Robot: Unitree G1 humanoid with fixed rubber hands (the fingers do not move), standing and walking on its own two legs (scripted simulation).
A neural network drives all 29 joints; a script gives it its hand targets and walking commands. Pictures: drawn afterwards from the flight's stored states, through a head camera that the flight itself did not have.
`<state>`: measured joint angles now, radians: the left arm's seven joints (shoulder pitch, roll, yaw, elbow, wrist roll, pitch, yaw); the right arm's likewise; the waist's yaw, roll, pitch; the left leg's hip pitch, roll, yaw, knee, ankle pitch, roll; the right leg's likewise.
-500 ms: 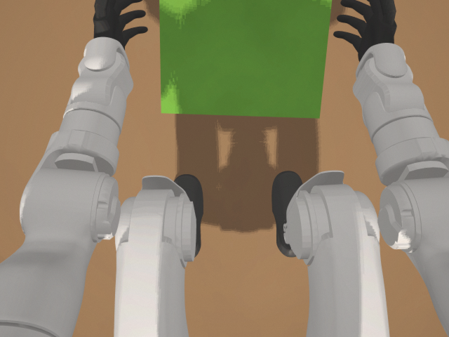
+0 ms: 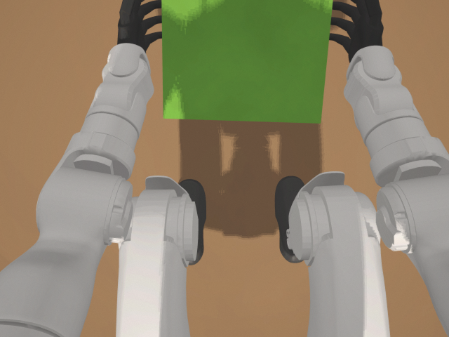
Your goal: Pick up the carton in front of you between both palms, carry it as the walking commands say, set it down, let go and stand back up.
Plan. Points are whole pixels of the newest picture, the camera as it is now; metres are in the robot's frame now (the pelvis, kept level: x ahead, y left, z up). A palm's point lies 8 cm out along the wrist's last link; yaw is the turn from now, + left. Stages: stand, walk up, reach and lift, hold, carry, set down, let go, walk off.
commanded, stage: reach and lift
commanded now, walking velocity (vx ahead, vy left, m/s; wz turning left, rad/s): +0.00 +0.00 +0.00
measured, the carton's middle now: (241, 59) +0.50 +0.00 -0.25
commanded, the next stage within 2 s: none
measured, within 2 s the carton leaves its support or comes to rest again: leaves its support in 0.34 s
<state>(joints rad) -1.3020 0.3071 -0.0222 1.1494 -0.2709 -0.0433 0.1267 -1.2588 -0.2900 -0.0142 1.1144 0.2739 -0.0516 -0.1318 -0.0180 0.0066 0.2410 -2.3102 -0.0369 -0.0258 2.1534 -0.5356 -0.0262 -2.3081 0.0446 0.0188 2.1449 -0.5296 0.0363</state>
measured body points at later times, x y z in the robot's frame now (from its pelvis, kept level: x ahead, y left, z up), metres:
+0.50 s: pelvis +0.00 +0.00 +0.00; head +0.32 +0.00 +0.32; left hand +0.52 +0.14 -0.13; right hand +0.51 -0.16 -0.13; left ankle +0.12 +0.12 -0.34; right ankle +0.12 -0.12 -0.34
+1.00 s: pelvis +0.01 +0.00 +0.13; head +0.24 +0.00 +0.52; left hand +0.48 +0.14 +0.06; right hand +0.48 -0.16 +0.06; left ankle +0.12 +0.12 -0.34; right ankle +0.12 -0.13 -0.34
